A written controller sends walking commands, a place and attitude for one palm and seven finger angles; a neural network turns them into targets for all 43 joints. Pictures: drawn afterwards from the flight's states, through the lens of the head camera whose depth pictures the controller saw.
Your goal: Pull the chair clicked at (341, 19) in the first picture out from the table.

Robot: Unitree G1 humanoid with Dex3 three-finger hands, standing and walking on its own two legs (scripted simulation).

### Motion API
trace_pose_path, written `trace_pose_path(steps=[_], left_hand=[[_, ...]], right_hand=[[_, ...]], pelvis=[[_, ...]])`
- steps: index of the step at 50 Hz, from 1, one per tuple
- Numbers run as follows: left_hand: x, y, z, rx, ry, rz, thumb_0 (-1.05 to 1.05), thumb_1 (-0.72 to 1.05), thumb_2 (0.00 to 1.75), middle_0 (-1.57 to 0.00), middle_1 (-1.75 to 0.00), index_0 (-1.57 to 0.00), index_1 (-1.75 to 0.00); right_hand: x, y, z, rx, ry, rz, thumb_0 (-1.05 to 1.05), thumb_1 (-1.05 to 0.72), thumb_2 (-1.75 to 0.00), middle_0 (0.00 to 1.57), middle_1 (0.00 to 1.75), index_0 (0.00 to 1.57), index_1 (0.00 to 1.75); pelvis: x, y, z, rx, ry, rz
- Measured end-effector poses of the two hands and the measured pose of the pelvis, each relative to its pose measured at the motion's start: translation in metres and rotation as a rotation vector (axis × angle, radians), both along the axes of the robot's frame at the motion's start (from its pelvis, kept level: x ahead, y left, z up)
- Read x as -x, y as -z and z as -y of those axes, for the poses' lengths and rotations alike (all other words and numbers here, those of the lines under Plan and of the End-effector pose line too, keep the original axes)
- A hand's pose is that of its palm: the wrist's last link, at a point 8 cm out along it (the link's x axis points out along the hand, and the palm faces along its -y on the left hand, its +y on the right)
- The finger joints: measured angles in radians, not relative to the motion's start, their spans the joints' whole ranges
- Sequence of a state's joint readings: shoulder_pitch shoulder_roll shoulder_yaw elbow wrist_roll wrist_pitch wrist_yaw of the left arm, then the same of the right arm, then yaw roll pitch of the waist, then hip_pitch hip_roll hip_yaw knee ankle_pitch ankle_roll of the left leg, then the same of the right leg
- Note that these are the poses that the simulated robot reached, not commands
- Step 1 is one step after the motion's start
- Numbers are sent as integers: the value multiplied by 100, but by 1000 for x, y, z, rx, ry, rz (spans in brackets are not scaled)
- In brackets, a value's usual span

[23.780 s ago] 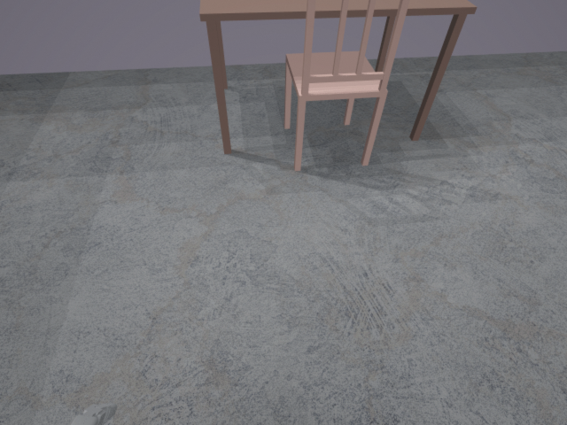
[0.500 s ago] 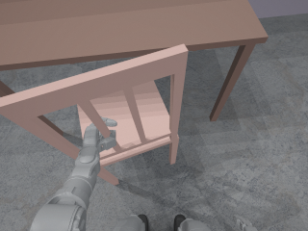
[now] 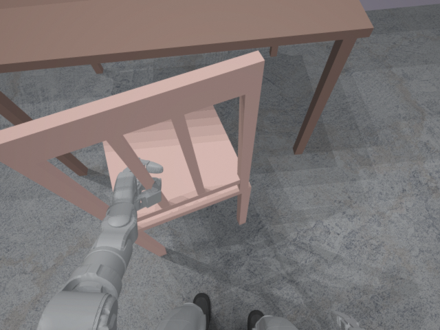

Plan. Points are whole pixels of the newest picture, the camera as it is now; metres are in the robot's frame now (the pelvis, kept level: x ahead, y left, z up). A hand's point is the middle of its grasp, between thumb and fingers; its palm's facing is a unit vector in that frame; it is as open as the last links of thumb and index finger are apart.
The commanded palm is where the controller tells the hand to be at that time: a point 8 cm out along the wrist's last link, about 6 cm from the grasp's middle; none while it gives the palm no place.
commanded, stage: step backward, pulling the chair out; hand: left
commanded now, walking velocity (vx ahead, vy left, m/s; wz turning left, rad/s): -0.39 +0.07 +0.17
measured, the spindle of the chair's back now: (145, 178) +0.39 +0.17 -0.07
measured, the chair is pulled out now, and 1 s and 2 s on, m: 0.20 0.36 0.48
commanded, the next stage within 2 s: none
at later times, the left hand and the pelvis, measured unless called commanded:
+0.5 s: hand (157, 234) +0.28 +0.13 -0.07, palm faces -0.06 -0.98 -0.18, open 5.2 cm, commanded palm +0.25 +0.18 -0.06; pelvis -0.11 +0.03 +0.00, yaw +6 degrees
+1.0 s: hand (148, 273) +0.21 +0.14 -0.06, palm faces -0.04 -0.97 -0.26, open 5.6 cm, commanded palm +0.17 +0.20 -0.06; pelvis -0.18 +0.02 +0.00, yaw +5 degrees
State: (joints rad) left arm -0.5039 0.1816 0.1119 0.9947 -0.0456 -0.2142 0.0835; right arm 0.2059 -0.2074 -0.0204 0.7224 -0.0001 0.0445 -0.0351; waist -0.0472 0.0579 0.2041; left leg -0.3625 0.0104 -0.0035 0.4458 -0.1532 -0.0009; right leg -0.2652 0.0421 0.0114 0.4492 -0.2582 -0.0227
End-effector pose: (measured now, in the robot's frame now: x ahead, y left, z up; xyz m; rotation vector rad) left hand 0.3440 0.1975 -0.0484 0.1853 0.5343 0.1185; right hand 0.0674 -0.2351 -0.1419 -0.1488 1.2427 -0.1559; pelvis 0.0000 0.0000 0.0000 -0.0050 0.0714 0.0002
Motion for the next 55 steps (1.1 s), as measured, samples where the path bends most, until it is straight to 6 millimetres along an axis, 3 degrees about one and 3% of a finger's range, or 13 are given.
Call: trace_pose_path(steps=[3, 8, 13, 17, 21, 27, 32, 35, 41, 49, 55], left_hand=[[11, -1, 6, 0, -36, -10, 2, 69, 76, -24, -104, -49, -145], [29, -2, 16, 0, -50, -16, 2, 69, 76, -24, -103, -50, -145], [44, -2, 21, 7, -37, -23, 1, 70, 75, -22, -104, -50, -145], [55, -2, 22, 12, -1, -20, 1, 70, 75, -19, -105, -50, -145], [66, -2, 18, 14, 67, 2, 0, 71, 75, -17, -109, -50, -145], [92, -3, 9, 26, 161, 49, 1, 72, 76, -14, -111, -46, -145], [117, -7, 4, 6, 192, 40, 2, 72, 78, -13, -111, -43, -143], [128, -10, 2, -22, 190, 19, 4, 70, 80, -15, -111, -44, -144], [138, -14, 3, -70, 157, -19, 6, 66, 83, -17, -111, -46, -144], [151, -14, 6, -56, 109, 4, 7, 68, 82, -16, -111, -43, -145], [170, -12, 4, -31, 142, 67, 6, 72, 81, -13, -113, -40, -141]], right_hand=[[8, 6, 6, -25, 15, 5, 1, -91, -89, 20, 30, 20, 30], [19, 3, 34, 23, 33, 22, 1, -91, -89, 20, 30, 21, 30], [20, -3, 60, 113, 5, 45, 1, -91, -89, 20, 30, 20, 30], [21, -8, 64, 172, -31, 51, 1, -91, -89, 20, 30, 20, 30], [26, -10, 50, 210, -63, 65, 1, -91, -89, 20, 30, 20, 30], [49, -18, -1, 153, -44, 106, 1, -91, -89, 19, 30, 20, 30], [81, -14, -44, 37, -34, 99, 0, -91, -89, 20, 30, 20, 30], [101, -4, -60, -36, -36, 57, 0, -91, -89, 20, 30, 20, 30], [120, 9, -33, -22, -14, 42, -2, -95, -89, 21, 30, 21, 30], [147, -4, 19, 118, -1, 60, 0, -92, -89, 20, 30, 20, 30], [165, -10, 21, 175, 8, 64, 0, -92, -89, 20, 30, 20, 30]], pelvis=[[11, 0, 12, 20, -8, 9], [29, 0, 22, 7, -13, 6], [48, 0, 17, -10, -59, -21], [67, 0, 6, -16, -107, -39], [87, 4, -12, 0, -135, -45], [116, 2, -34, -16, -81, -12], [120, 1, -39, -17, -54, 8], [120, 0, -35, -11, -60, 13], [138, 0, -22, 8, -64, 38], [173, -1, -22, -28, -75, 7], [197, 5, -34, -16, -85, 14]])
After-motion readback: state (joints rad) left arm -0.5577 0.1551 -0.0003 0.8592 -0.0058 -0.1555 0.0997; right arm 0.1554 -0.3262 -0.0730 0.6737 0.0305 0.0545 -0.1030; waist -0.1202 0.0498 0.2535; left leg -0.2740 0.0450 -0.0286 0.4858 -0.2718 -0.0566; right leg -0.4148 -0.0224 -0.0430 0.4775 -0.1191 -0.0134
